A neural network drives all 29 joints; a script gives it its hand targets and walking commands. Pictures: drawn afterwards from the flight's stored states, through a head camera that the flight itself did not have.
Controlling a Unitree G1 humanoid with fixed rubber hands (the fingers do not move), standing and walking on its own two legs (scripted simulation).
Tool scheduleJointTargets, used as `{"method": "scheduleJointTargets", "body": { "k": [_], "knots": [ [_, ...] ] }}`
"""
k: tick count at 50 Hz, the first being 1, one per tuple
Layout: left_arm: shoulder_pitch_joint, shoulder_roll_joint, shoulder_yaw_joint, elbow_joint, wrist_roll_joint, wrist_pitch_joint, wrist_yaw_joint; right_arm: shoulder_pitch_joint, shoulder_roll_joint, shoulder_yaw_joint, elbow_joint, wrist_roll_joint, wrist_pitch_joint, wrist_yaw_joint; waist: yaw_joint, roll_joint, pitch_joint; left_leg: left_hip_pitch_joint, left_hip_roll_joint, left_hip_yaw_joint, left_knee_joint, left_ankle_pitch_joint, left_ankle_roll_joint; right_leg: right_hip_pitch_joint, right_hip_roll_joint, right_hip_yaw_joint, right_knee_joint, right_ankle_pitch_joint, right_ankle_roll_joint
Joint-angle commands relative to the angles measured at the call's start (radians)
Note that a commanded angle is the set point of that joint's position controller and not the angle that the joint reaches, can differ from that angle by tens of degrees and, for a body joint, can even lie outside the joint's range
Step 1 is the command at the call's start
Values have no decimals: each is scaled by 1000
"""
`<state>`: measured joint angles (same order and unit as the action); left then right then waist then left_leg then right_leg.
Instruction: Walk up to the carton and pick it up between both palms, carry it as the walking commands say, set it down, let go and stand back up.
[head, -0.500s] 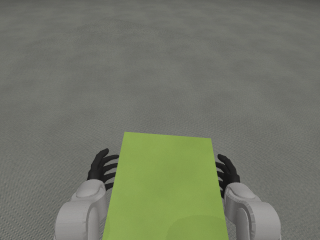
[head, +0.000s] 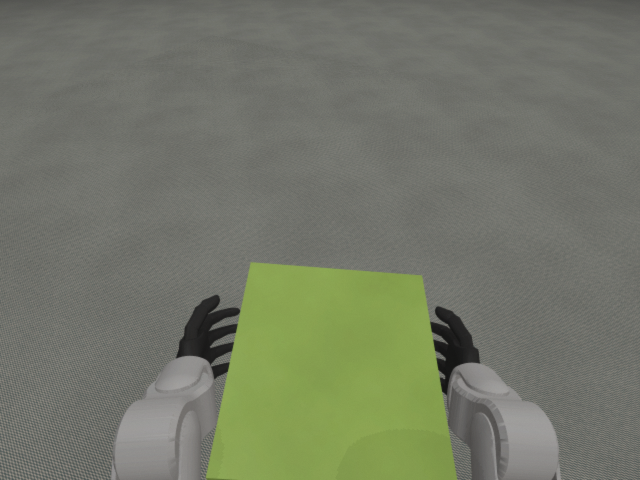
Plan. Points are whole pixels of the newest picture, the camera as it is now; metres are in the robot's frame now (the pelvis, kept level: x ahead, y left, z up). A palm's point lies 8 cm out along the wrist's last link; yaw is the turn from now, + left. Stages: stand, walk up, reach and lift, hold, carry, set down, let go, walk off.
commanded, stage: carry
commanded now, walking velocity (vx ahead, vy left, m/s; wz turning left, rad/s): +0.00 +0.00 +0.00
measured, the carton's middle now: (324, 408) +0.24 +0.00 +0.01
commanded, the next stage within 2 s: hold in 0.42 s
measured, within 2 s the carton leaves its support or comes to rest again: neither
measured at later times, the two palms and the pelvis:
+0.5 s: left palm (205, 365) +0.26 +0.13 +0.08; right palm (453, 374) +0.25 -0.15 +0.06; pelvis +0.00 +0.00 +0.00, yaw +0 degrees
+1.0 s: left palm (209, 383) +0.27 +0.14 +0.02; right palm (433, 387) +0.27 -0.14 +0.00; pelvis -0.02 -0.01 +0.00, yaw +2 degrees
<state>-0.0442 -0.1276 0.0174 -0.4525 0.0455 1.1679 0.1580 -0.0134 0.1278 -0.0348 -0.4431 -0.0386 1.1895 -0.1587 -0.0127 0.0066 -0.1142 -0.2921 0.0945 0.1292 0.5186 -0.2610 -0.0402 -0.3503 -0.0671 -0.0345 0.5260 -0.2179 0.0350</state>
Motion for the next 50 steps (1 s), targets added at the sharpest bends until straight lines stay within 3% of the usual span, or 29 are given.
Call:
{"method": "scheduleJointTargets", "body": {
  "k": [1,6,9,13,15,17,20,21,22,23,24,25,27,29,31,32,34,36,37,38,39,41,42,45,46,47,48,50],
  "knots": [
    [-369,-825,-569,-84,-251,-22,-133,-439,792,576,-132,266,-45,134,3,-2,-225,73,67,-58,-66,136,16,115,-67,54,-51,269,-49],
    [-387,-790,-534,-19,-225,-42,-138,-444,764,534,-53,237,-66,138,4,-3,-201,54,68,-65,-81,98,16,115,-60,50,-56,223,-49],
    [-400,-843,-570,-74,-256,-40,-142,-474,808,576,-129,266,-68,138,6,-9,-188,46,70,-67,-92,70,17,113,-57,53,-66,197,-46],
    [-386,-785,-502,42,-208,-63,-145,-467,753,518,-21,224,-90,141,6,-7,-192,43,68,-66,-97,49,18,120,-54,54,-71,180,-47],
    [-415,-846,-568,-70,-253,-67,-144,-477,817,575,-115,262,-92,142,6,-4,-198,51,66,-63,-92,50,17,119,-57,57,-70,182,-50],
    [-409,-793,-500,54,-207,-87,-150,-479,762,505,4,216,-114,149,7,9,-203,55,68,-66,-92,68,16,123,-53,53,-66,189,-49],
    [-415,-807,-518,24,-216,-107,-153,-470,780,522,-14,223,-131,153,7,-2,-200,53,66,-62,-90,63,17,122,-55,52,-66,188,-48],
    [-418,-775,-474,102,-185,-123,-157,-486,749,481,60,197,-148,159,9,5,-198,56,67,-62,-94,63,16,126,-53,49,-64,184,-46],
    [-288,-424,-123,453,97,-228,-178,-373,398,130,411,-62,-253,169,28,63,226,57,-169,-139,-154,-144,49,191,134,20,-172,-82,-74],
    [-316,-338,-122,682,74,-311,-178,-424,296,131,595,-36,-337,165,17,71,144,49,-159,-152,-152,-88,55,225,133,31,-142,-22,-74],
    [-311,-362,-174,561,49,-385,-181,-435,329,208,480,-10,-403,167,31,57,37,62,-156,-156,-158,-19,55,265,134,38,-125,51,-65],
    [-268,-379,-210,450,29,-439,-181,-443,348,300,365,26,-444,179,81,52,-21,47,-153,-162,-158,61,60,302,141,59,-122,112,-60],
    [-420,-512,-273,321,-26,-489,-196,-576,511,460,259,112,-489,217,131,28,-176,46,-155,-180,-129,151,68,384,153,80,-90,178,-55],
    [-535,-666,-357,301,-75,-510,-226,-650,660,527,246,149,-516,244,111,-4,-361,119,-169,-191,-115,332,60,494,168,78,-69,381,-40],
    [-587,-703,-401,245,-108,-526,-249,-655,734,574,232,168,-541,259,120,-22,-428,143,-175,-193,-105,342,62,500,173,98,-63,401,-39],
    [-535,-752,-524,188,-147,-538,-246,-618,790,598,220,148,-564,247,60,-31,-449,191,-203,-162,-75,447,64,485,184,72,-63,481,-27],
    [-492,-782,-533,253,-128,-526,-270,-561,795,579,270,123,-577,258,35,11,-368,204,-197,-175,-92,477,47,443,183,75,-65,516,-31],
    [-436,-760,-463,420,-76,-502,-301,-477,756,475,401,32,-571,259,-9,17,-197,172,-203,-165,-127,368,34,391,173,74,-107,415,-30],
    [-418,-731,-405,527,-41,-492,-315,-442,736,412,483,-20,-562,259,-27,9,-89,132,-204,-158,-147,265,37,358,167,73,-129,311,-29],
    [-471,-709,-345,628,-7,-487,-325,-480,707,344,557,-61,-557,262,-52,10,-12,70,-199,-153,-174,71,40,335,165,61,-144,128,-34],
    [-510,-701,-309,702,15,-486,-341,-492,709,290,621,-97,-552,268,-74,-3,67,44,-196,-146,-173,3,41,307,169,49,-157,51,-33],
    [-552,-746,-294,735,22,-507,-375,-508,827,277,706,-89,-550,299,-53,-55,143,62,-192,-149,-174,2,49,248,169,51,-185,8,-16],
    [-576,-787,-285,736,24,-526,-389,-564,889,297,714,-67,-560,318,-17,-66,127,64,-193,-153,-178,0,57,248,167,57,-186,-11,-10],
    [-703,-889,-243,779,44,-587,-417,-769,1003,327,726,-9,-615,369,59,-32,-4,59,-198,-155,-146,7,69,284,157,80,-155,-25,-18],
    [-747,-893,-216,796,53,-611,-422,-858,1017,338,724,12,-640,382,102,-26,-57,49,-207,-145,-128,10,73,298,154,92,-149,-36,-21],
    [-760,-911,-212,813,56,-631,-424,-893,1037,354,726,23,-655,387,116,-49,-83,47,-210,-141,-107,31,77,295,155,98,-138,-21,-18],
    [-773,-920,-202,830,69,-649,-422,-945,1047,371,721,38,-678,395,142,-26,-129,45,-216,-139,-87,49,81,289,153,107,-122,-8,-23],
    [-807,-960,-219,837,70,-692,-416,-1017,1044,387,718,45,-724,411,148,-16,-248,47,-220,-145,-51,89,80,271,161,102,-73,42,-33]
  ]
}}
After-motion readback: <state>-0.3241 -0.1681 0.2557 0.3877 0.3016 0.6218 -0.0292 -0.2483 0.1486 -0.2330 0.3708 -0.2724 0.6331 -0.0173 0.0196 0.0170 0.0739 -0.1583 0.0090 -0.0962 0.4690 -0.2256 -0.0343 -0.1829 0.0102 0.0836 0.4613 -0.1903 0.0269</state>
